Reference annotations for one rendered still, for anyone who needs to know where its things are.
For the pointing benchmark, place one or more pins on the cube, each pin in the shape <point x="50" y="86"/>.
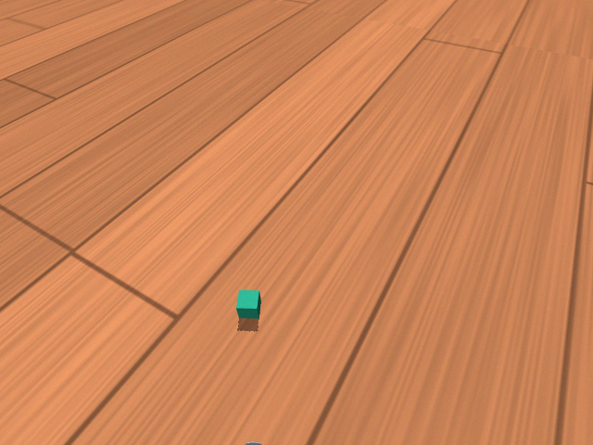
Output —
<point x="248" y="304"/>

